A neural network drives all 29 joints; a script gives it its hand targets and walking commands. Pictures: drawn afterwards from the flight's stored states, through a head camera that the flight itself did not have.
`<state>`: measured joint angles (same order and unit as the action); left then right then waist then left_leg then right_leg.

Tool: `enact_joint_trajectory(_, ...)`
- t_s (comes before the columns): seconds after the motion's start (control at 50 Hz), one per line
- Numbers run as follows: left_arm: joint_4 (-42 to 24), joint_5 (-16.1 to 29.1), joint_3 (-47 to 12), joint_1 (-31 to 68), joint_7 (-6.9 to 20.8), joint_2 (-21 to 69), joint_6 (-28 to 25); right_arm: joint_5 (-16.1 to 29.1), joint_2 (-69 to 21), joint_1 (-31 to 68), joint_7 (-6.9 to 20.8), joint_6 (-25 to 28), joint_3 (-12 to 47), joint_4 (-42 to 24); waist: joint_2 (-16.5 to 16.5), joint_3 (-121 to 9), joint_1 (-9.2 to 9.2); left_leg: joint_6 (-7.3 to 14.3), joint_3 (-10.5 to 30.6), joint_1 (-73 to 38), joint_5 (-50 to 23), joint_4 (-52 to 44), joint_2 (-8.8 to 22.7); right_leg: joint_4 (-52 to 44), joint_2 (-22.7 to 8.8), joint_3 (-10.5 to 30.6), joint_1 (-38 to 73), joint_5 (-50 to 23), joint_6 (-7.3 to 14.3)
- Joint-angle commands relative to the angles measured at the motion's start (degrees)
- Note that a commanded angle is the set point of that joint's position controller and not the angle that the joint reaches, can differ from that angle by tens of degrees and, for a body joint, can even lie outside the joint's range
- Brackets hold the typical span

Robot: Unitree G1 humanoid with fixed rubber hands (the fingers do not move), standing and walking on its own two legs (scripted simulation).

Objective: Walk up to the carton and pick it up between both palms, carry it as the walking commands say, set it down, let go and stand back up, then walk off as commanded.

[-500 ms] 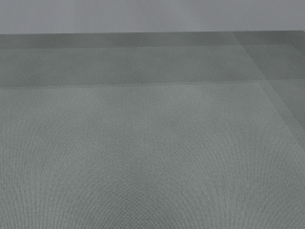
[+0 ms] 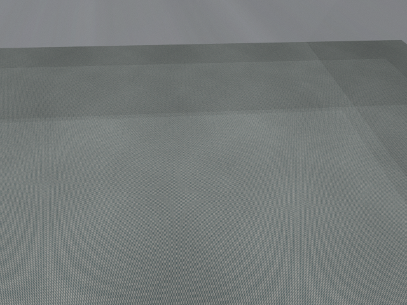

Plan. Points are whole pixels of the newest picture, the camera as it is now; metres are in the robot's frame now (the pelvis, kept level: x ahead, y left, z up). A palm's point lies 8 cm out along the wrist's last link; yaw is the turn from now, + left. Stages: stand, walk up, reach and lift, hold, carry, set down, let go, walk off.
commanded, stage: stand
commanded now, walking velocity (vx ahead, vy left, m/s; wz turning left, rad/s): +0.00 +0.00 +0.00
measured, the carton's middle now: out of the picture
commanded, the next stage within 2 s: none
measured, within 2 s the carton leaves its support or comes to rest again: neither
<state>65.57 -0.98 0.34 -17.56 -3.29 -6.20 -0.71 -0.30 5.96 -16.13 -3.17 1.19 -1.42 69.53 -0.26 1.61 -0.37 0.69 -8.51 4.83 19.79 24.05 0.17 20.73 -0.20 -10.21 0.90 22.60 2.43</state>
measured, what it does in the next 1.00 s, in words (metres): shifts its weight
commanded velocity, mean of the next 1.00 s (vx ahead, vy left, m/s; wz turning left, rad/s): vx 0.00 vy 0.00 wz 0.00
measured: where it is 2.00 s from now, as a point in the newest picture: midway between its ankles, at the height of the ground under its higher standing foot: outside the picture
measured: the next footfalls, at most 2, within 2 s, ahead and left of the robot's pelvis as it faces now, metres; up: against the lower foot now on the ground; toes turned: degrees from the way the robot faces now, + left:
none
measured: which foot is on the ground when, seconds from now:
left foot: down 0.00-1.00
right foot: down 0.00-1.00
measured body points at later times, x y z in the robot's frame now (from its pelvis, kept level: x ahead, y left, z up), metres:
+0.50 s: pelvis -0.01 -0.02 +0.00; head +0.02 -0.02 +0.45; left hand -0.01 +0.22 -0.15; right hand -0.01 -0.24 -0.16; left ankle -0.08 +0.10 -0.74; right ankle -0.12 -0.06 -0.74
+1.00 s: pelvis -0.05 -0.02 +0.01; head -0.03 -0.03 +0.46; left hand +0.04 +0.28 -0.12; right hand +0.03 -0.32 -0.13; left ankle -0.08 +0.10 -0.74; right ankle -0.12 -0.06 -0.74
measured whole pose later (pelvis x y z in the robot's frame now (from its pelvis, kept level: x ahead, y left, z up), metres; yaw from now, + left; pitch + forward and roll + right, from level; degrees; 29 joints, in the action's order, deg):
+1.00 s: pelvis -0.05 -0.02 +0.01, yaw -1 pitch -2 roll +1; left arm 59.0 -0.8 1.7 -8.0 -2.1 -19.0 -1.3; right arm 0.0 17.9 -7.8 -1.4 -0.3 -2.7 59.3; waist -0.1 4.4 -0.1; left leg -0.9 -8.5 5.1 14.4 22.0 2.8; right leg 17.8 2.7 -10.0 0.7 17.2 4.8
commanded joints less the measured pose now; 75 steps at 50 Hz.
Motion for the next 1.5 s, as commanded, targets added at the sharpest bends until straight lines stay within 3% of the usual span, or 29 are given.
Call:
enact_joint_trajectory(0.0, -1.0, 0.1, 1.2, -5.9, -0.7, -6.0, -0.3, 0.2, 4.7, -7.2, -0.4, 0.2, -0.7, 0.0, -0.5, 3.0, -0.23, 2.3, 6.7, -0.7, -33.7, -0.7, 7.3, -1.4, -9.3, 6.1, -3.6, -38.6, -0.1)
enact_joint_trajectory(0.02, -1.0, 0.3, 1.4, -6.8, -0.4, -6.2, -0.2, -0.1, 3.6, -6.3, -0.4, 0.2, -0.5, -0.1, 0.0, 2.0, 0.59, 2.4, 6.5, -1.2, -33.9, -0.2, 7.7, -1.2, -9.3, 6.4, -3.2, -41.3, -0.5)
enact_joint_trajectory(0.12, -0.9, -0.3, 1.3, -6.9, -0.5, -5.0, -0.4, 0.2, 5.3, -6.3, -0.5, 0.1, -1.1, -1.1, 0.4, 2.3, 0.3, 1.8, 5.7, -1.5, -32.6, 0.4, 6.8, -1.1, -9.5, 6.4, -2.8, -42.3, -0.6)
enact_joint_trajectory(0.14, -1.5, 0.0, 1.8, -5.6, -0.6, -6.9, -0.3, 0.1, 5.2, -6.1, -0.5, 0.1, -1.1, -1.5, -1.9, 2.4, 0.12, 1.9, 5.9, -1.1, -33.3, -0.2, 7.2, -0.9, -8.8, 5.4, -2.8, -41.7, -0.7)
enact_joint_trajectory(0.22, -2.1, -0.2, 2.1, -5.5, -0.9, -7.2, -0.3, 0.2, 5.6, -7.0, -0.3, 0.1, -1.8, -2.5, -0.4, 1.8, -0.71, 1.8, 5.5, -2.4, -36.8, 0.5, 7.4, -0.2, -9.0, 5.5, -2.9, -45.2, -0.6)
enact_joint_trajectory(0.24, -2.9, -0.2, 2.5, -5.6, -0.7, -8.7, -0.2, 0.0, 6.0, -6.3, -0.5, -0.1, -1.9, -2.7, 1.2, 2.2, 0.1, 1.3, 5.1, -2.8, -36.6, 1.5, 7.1, -0.5, -9.2, 6.3, -3.6, -46.1, -1.1)
enact_joint_trajectory(0.32, -4.5, -0.1, 3.0, -5.8, -0.8, -9.0, -0.1, 0.0, 7.8, -6.1, -0.7, -0.2, -2.1, -5.6, -0.8, 1.1, 0.2, 1.3, 5.7, -1.9, -38.5, 1.8, 8.2, -0.2, -8.7, 6.0, -1.0, -46.7, -2.0)
enact_joint_trajectory(0.4, -5.6, -0.6, 3.4, -5.1, -0.8, -10.9, -0.3, 0.2, 7.9, -4.5, -0.4, -0.9, -2.4, -7.6, -0.5, 2.0, 0.52, 0.8, 4.6, -0.6, -31.8, 0.9, 7.2, -0.4, -9.6, 6.5, -1.2, -47.5, -2.0)
enact_joint_trajectory(0.5, -7.9, -0.4, 4.1, -2.1, -0.4, -13.2, -0.2, -0.2, 10.2, -3.3, -0.2, -0.3, -3.0, -10.2, -0.1, 1.0, 0.35, 1.4, 6.0, -1.6, -35.8, 1.2, 8.3, -0.1, -8.5, 6.1, -1.9, -43.9, -1.0)
enact_joint_trajectory(0.52, -7.5, -0.7, 3.7, -3.1, -0.7, -12.7, -0.3, -0.1, 10.2, -3.0, -0.1, -0.3, -2.9, -10.5, 0.5, 1.8, 0.28, 1.1, 5.4, -1.5, -34.2, 2.0, 7.9, -0.6, -9.4, 6.8, -1.8, -47.2, -2.3)
enact_joint_trajectory(0.54, -7.6, -0.5, 3.9, -2.8, -0.7, -13.1, -0.4, -0.1, 10.1, -2.9, -0.1, -0.5, -2.8, -10.6, -1.6, 1.8, 0.38, 1.1, 5.4, -1.6, -32.6, 1.5, 8.1, -0.4, -9.7, 6.6, -2.1, -46.4, -2.4)
enact_joint_trajectory(0.56, -7.6, -0.4, 3.9, -2.0, -0.7, -13.5, -0.3, -0.2, 11.5, -3.6, -0.1, -0.5, -3.2, -10.7, 0.0, 0.8, -0.57, 1.7, 5.8, -1.5, -33.7, 1.6, 8.5, -0.8, -9.4, 7.0, -1.6, -45.6, -2.1)
enact_joint_trajectory(0.64, -8.9, -0.1, 4.2, 0.0, -0.6, -16.5, -0.6, 0.1, 12.2, 0.6, 0.0, -0.7, -3.2, -12.8, -1.3, 0.6, 0.92, 1.7, 5.7, -1.0, -29.1, 1.5, 8.0, -1.2, -10.2, 7.8, -2.1, -46.9, -3.6)
enact_joint_trajectory(0.72, -10.1, -0.3, 4.8, 3.8, -0.3, -21.3, -1.3, 0.1, 17.6, 2.7, 0.5, -0.3, -4.0, -14.1, 0.8, 0.3, 0.09, 1.9, 6.0, -2.0, -28.6, 0.5, 8.7, -1.8, -10.4, 8.5, -2.5, -45.8, -3.4)
enact_joint_trajectory(0.74, -10.0, -0.3, 4.7, 4.3, -0.4, -21.3, -1.4, 0.0, 17.6, 2.2, 0.4, -0.4, -3.7, -13.8, -1.8, 0.4, 0.0, 2.4, 6.4, -2.6, -29.2, 0.3, 9.2, -1.4, -10.6, 8.6, -3.5, -46.0, -3.8)
enact_joint_trajectory(0.8, -9.9, -0.1, 4.3, 5.6, -0.1, -21.7, -1.4, 0.1, 18.1, 3.8, 0.8, -0.2, -3.4, -14.2, -0.1, -1.4, -0.16, 2.7, 7.1, -3.6, -28.4, -0.6, 9.9, -2.4, -10.6, 9.1, -3.1, -42.7, -3.9)
enact_joint_trajectory(0.88, -9.4, 0.1, 3.8, 7.1, 0.3, -22.5, -1.5, 0.1, 19.5, 6.7, 1.2, -0.2, -2.9, -14.0, -1.6, -0.2, 0.61, 2.4, 6.8, -1.3, -26.0, -1.6, 9.7, -4.0, -10.7, 8.9, -2.4, -42.3, -4.7)
enact_joint_trajectory(0.96, -9.5, 0.3, 3.6, 10.0, 0.8, -24.1, -1.7, 0.4, 21.2, 9.5, 1.5, -0.4, -2.6, -13.5, -0.4, -2.1, 0.89, 2.1, 6.1, -2.0, -25.8, -2.6, 9.0, -5.1, -10.9, 9.0, -0.8, -43.0, -4.2)
enact_joint_trajectory(1.04, -8.9, 0.3, 3.4, 11.5, 1.0, -25.4, -1.5, 0.4, 22.2, 10.9, 1.7, -0.6, -2.6, -12.7, -0.5, -1.7, 0.06, 1.6, 6.5, -2.3, -20.6, -4.2, 9.1, -7.4, -10.8, 9.6, -2.1, -36.3, -3.9)
enact_joint_trajectory(1.1, -8.3, 0.2, 3.1, 11.7, 1.3, -25.2, -1.7, 0.4, 23.1, 11.8, 1.8, -0.7, -2.2, -11.3, 0.7, -2.4, 0.6, 2.0, 7.4, -2.3, -22.4, -4.7, 9.5, -7.9, -10.6, 9.6, -1.8, -35.6, -3.8)
enact_joint_trajectory(1.12, -8.2, 0.0, 2.7, 12.5, 1.5, -25.2, -1.8, 0.4, 23.0, 11.0, 1.8, -0.4, -2.1, -11.1, -0.3, -2.6, -0.22, 1.9, 7.3, -3.5, -21.9, -5.2, 9.6, -8.0, -10.5, 9.4, -2.4, -32.7, -3.2)
enact_joint_trajectory(1.14, -7.9, 0.1, 2.7, 12.4, 1.5, -25.2, -2.0, 0.3, 24.5, 11.1, 2.0, -0.4, -2.4, -10.8, 0.8, -1.7, 0.17, 2.0, 7.2, -2.9, -22.9, -4.8, 9.6, -8.3, -10.7, 9.5, -2.8, -33.3, -3.6)
enact_joint_trajectory(1.18, -7.6, 0.5, 2.6, 12.1, 1.5, -25.4, -2.1, 0.5, 23.1, 12.0, 2.2, -0.4, -2.0, -10.6, -1.2, -1.8, 0.72, 1.9, 7.4, -2.5, -20.5, -5.4, 9.5, -8.8, -10.9, 9.8, -2.5, -33.8, -4.6)
enact_joint_trajectory(1.24, -7.2, 0.4, 2.3, 12.1, 1.5, -25.7, -2.1, 0.3, 24.0, 12.7, 2.5, -0.2, -2.1, -10.3, -0.2, -2.9, 0.66, 1.7, 6.9, -3.2, -23.5, -5.2, 9.6, -8.2, -10.8, 9.4, -2.0, -36.5, -4.1)
enact_joint_trajectory(1.28, -7.4, 0.5, 2.1, 12.8, 1.6, -25.3, -2.0, 0.3, 23.9, 13.0, 2.3, 0.0, -2.1, -9.9, -1.4, -3.4, 0.47, 2.0, 7.8, -3.6, -23.9, -5.7, 9.8, -8.0, -10.0, 9.4, -2.0, -33.5, -3.4)
enact_joint_trajectory(1.32, -7.2, 0.3, 2.1, 12.4, 1.7, -25.3, -1.9, 0.0, 23.7, 12.9, 2.2, 0.1, -1.8, -9.7, 1.1, -2.7, 0.47, 1.5, 7.5, -3.5, -23.0, -5.8, 9.7, -8.7, -10.5, 10.2, -2.0, -32.0, -3.1)
enact_joint_trajectory(1.38, -7.0, 0.2, 2.0, 12.8, 1.6, -25.9, -1.8, 0.2, 22.8, 12.9, 2.4, 0.0, -1.4, -8.9, -0.6, -1.2, 0.19, 1.5, 8.4, -2.6, -18.9, -7.6, 9.9, -9.3, -9.9, 9.9, -3.8, -26.6, -3.0)
enact_joint_trajectory(1.4, -6.9, 0.2, 1.6, 12.5, 2.0, -25.1, -1.9, 0.2, 23.5, 12.9, 2.3, 0.3, -1.5, -8.8, 0.6, -1.2, 0.34, 1.7, 8.7, -2.7, -19.2, -7.6, 10.0, -9.8, -10.2, 10.7, -4.3, -25.9, -2.8)
enact_joint_trajectory(1.48, -6.1, 0.2, 1.9, 12.0, 1.9, -25.9, -2.1, 0.1, 24.3, 12.5, 2.2, 0.5, -1.6, -8.0, 0.3, -3.0, 0.19, 1.9, 8.8, -3.2, -22.4, -7.0, 10.2, -9.1, -10.4, 10.9, -2.2, -29.1, -3.0)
